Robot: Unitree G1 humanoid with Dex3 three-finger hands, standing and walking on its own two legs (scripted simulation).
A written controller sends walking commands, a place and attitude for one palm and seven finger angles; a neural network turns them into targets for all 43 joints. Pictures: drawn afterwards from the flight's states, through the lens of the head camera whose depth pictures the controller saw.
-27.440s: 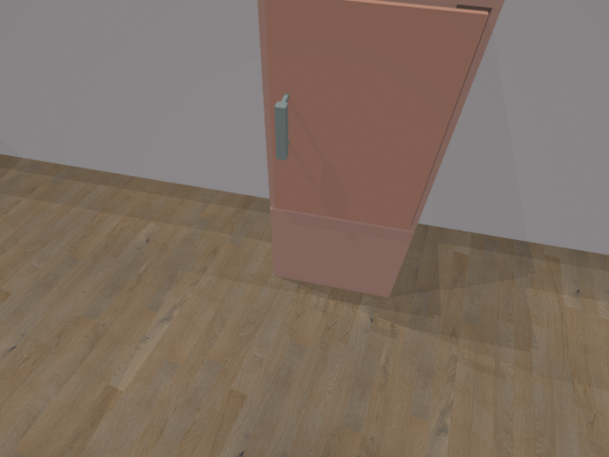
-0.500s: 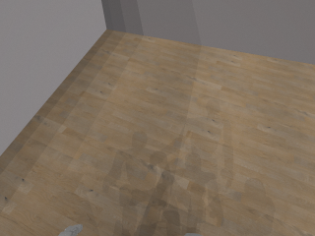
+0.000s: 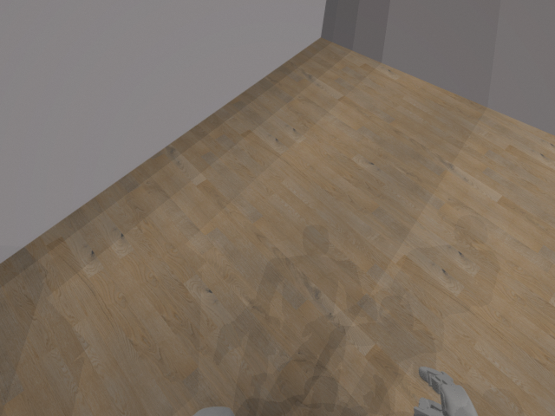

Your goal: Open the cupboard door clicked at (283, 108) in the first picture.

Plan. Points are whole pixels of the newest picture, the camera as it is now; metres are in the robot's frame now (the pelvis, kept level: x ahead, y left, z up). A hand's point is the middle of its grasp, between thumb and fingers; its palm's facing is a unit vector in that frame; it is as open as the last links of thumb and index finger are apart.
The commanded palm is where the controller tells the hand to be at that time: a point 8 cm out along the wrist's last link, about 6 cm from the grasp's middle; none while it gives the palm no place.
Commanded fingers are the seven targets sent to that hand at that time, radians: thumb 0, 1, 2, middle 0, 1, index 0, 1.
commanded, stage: turn to face it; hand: left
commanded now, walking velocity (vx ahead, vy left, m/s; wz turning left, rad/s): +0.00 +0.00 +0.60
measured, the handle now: out of the picture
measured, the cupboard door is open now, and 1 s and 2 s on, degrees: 43 43 43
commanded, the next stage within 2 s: none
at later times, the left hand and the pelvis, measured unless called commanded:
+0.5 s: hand out of the picture +0.05 +0.16 -0.13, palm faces +0.27 -0.92 -0.28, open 7.4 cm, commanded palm none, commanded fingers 0.00 0.90 0.90 -0.20 -0.30 -0.20 -0.30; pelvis +0.01 -0.06 +0.01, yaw +17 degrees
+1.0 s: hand out of the picture -0.02 +0.17 -0.14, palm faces +0.57 -0.77 -0.29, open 7.4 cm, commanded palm none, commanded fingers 0.00 0.90 0.90 -0.20 -0.30 -0.20 -0.30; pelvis +0.03 -0.07 +0.01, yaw +35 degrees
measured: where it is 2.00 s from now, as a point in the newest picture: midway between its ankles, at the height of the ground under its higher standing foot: outside the picture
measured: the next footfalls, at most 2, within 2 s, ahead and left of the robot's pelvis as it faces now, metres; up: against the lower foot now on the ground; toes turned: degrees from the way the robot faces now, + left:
right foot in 0.34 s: +0.06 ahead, -0.17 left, +0.00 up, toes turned +10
left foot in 0.68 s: +0.03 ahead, +0.08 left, +0.00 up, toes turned +28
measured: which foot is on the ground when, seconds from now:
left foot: down 0.00-0.34, up 0.36-0.66, down 0.68-1.00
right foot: up 0.00-0.32, down 0.34-0.68, up 0.70-1.00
